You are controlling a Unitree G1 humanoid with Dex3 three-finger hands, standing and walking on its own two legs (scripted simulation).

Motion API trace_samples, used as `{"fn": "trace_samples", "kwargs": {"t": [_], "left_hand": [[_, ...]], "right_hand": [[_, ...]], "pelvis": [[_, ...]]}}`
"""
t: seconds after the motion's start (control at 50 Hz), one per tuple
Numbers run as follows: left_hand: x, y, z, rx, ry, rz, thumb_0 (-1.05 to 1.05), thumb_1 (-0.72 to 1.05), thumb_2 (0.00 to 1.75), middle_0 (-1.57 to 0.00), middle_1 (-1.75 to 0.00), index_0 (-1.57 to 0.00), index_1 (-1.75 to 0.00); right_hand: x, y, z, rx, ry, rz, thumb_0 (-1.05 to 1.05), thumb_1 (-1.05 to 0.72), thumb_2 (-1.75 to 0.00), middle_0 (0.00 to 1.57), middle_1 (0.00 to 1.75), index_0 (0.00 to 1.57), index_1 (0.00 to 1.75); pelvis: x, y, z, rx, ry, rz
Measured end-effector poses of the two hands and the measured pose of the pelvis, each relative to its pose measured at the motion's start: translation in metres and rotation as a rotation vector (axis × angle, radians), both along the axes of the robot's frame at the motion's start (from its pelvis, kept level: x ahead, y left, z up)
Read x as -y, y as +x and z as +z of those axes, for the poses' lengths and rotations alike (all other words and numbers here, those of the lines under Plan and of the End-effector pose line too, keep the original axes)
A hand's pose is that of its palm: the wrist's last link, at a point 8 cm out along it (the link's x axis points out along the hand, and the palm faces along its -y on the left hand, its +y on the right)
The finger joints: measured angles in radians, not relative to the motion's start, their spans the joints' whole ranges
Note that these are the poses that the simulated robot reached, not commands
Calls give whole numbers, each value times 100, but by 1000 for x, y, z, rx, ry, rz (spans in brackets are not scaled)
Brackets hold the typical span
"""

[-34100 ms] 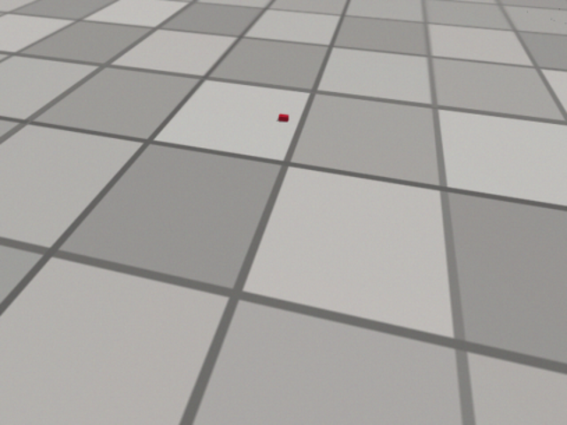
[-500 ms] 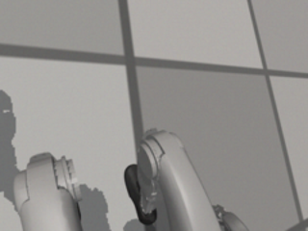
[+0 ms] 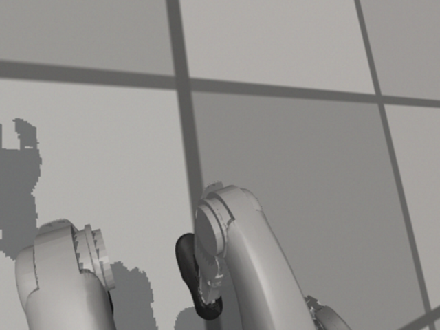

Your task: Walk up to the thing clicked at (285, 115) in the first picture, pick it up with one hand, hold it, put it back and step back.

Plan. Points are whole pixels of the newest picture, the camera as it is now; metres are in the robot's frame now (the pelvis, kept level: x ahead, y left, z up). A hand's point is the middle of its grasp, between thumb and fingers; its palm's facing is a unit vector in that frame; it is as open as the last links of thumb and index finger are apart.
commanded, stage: approach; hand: left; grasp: from above
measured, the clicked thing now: out of the picture +0.51 +0.33 -0.30
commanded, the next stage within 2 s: close in in 1.28 s
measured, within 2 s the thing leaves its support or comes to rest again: neither
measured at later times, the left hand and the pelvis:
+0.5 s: hand out of the picture +0.49 +0.35 -0.18, palm faces -0.52 -0.06 -0.85, open 14.3 cm; pelvis +0.00 +0.00 +0.00, yaw +0 degrees
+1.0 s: hand out of the picture +0.50 +0.36 -0.15, palm faces -0.42 +0.00 -0.91, open 14.2 cm; pelvis +0.00 +0.00 +0.01, yaw +0 degrees
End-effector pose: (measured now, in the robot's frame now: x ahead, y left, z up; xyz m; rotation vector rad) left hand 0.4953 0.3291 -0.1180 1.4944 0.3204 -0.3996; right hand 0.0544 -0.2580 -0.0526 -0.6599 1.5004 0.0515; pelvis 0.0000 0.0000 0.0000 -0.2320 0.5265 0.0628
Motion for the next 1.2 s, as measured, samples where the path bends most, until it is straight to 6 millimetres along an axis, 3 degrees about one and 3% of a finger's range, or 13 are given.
{"fn": "trace_samples", "kwargs": {"t": [0.08,0.16,0.42,0.52,0.74,0.88,0.98,1.06,1.2], "left_hand": [[14,16,8,57,2,-12,0,-49,98,-14,-95,-13,-95],[16,25,15,81,37,40,0,-52,101,-11,-96,-10,-97],[-17,11,4,-70,85,188,0,-57,104,-9,-99,-7,-100],[-21,4,-1,-92,40,133,0,-58,105,-8,-99,-7,-101],[-3,1,-2,9,-34,-14,0,-57,106,-8,-99,-7,-100],[-17,9,20,87,46,56,0,-56,106,-8,-98,-7,-99],[-28,12,31,51,106,149,0,-55,104,-8,-98,-7,-99],[-27,9,21,-58,122,174,0,-54,103,-8,-99,-7,-99],[-4,-3,-23,-170,15,78,0,-52,101,-9,-101,-9,-100]], "right_hand": [[1,-4,3,14,-11,-29,0,-92,-89,20,30,20,30],[0,-9,3,34,2,-64,0,-92,-89,20,30,20,30],[-9,-29,-5,-20,43,-87,0,-92,-89,20,30,20,30],[-3,-24,3,-49,5,-45,0,-92,-89,20,30,20,30],[6,0,22,-13,-69,33,0,-91,-89,20,30,20,30],[-2,6,15,54,-31,-4,0,-91,-89,20,30,20,30],[-10,2,2,71,24,-40,0,-91,-89,20,30,20,30],[-15,-7,-5,53,49,-64,0,-91,-89,20,30,20,30],[-13,-26,-3,-51,25,-34,0,-91,-89,20,30,20,30]], "pelvis": [[1,2,0,-10,1,-5],[0,2,2,-23,5,-11],[0,-3,3,-23,13,-7],[0,-2,4,-12,1,-4],[-4,-1,6,16,-23,-4],[-4,0,5,-12,-12,-1],[-4,-2,6,-27,-1,-1],[-5,-3,5,-26,4,0],[-3,-6,3,9,-3,-4]]}}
